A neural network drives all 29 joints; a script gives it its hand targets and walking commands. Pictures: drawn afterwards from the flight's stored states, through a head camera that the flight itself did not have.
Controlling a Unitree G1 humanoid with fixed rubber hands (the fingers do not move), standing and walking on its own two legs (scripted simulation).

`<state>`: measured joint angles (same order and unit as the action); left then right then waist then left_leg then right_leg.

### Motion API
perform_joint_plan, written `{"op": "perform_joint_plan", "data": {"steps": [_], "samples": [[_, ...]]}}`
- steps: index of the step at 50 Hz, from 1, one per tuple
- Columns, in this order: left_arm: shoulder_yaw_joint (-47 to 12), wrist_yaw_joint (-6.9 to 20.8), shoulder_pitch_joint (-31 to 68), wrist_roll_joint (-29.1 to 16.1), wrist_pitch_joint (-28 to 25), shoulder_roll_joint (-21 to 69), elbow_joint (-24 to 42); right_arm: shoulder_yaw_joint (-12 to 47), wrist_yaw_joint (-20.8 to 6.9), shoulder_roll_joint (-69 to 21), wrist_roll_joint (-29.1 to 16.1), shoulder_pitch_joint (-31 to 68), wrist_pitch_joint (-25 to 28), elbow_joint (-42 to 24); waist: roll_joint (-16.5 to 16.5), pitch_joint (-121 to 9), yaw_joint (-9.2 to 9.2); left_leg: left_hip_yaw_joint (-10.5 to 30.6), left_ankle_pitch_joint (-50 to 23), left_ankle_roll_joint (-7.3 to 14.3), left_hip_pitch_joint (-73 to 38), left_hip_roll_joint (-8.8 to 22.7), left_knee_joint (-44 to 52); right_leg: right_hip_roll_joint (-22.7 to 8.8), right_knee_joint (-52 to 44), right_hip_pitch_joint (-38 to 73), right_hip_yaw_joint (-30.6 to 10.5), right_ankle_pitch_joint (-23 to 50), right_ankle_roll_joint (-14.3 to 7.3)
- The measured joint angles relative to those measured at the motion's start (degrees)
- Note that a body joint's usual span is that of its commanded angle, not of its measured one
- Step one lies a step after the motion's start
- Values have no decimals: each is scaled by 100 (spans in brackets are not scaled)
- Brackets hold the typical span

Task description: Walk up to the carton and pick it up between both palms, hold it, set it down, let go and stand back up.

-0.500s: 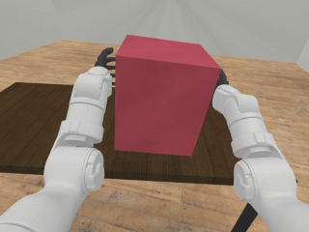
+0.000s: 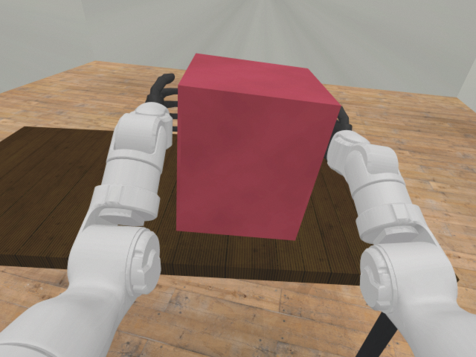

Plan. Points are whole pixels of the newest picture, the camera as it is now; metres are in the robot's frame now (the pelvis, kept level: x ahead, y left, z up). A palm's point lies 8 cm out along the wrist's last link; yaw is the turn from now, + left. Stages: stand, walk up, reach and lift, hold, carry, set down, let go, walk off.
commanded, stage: hold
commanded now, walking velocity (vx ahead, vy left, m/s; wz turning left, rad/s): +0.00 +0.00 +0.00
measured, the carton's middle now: (245, 145) +0.41 +0.00 +0.23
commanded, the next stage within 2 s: set down in 0.66 s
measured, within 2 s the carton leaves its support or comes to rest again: neither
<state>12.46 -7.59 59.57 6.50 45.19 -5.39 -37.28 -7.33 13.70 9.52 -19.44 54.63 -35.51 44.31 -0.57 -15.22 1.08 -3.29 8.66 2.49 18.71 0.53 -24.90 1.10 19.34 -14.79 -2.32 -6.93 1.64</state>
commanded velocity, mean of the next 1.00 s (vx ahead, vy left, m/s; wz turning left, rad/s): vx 0.00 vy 0.00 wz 0.00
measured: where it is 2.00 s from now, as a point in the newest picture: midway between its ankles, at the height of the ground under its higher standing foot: outside the picture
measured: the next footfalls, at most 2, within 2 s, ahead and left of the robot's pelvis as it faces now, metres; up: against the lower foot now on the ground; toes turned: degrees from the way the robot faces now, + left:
none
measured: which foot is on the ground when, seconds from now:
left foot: down 0.00-1.00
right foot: down 0.00-1.00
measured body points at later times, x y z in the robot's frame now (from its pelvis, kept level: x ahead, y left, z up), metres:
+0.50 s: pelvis +0.00 +0.00 +0.00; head -0.08 +0.01 +0.44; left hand +0.40 +0.15 +0.29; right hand +0.40 -0.15 +0.25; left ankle +0.05 +0.09 -0.74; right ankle +0.03 -0.14 -0.74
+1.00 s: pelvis +0.00 +0.00 +0.00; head -0.07 +0.01 +0.44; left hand +0.41 +0.16 +0.30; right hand +0.42 -0.14 +0.25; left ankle +0.05 +0.09 -0.74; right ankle +0.03 -0.14 -0.74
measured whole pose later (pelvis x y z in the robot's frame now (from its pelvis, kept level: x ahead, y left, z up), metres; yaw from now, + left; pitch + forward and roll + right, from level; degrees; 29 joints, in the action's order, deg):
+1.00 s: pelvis +0.00 +0.00 +0.00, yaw +0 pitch +3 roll -2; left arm 20.2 -3.2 61.7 12.6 35.4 -4.5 -39.8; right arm -7.6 8.9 7.3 -7.9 57.7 -23.0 51.9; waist -0.6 -13.3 1.1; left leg -3.2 8.7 2.5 18.7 0.5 -24.7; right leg 1.1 19.1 -14.8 -2.3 -7.0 1.6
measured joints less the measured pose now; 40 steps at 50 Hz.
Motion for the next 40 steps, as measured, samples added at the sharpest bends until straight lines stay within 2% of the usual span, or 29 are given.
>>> {"op": "perform_joint_plan", "data": {"steps": [35, 40], "samples": [[0, -5, 5, 0, -1, 0, 0, 0, -4, 0, 0, 0, -3, 0, 0, 0, 0, 4, 7, 0, 0, 0, 0, 2, -1, 0, -2, -5, -1], [10, -15, 89, 3, -153, -4, 3, -1, -47, 0, 25, 3, 228, 4, 0, 1, 0, 4, 7, 0, 0, 0, 0, 2, -1, 0, -2, -7, -1]]}}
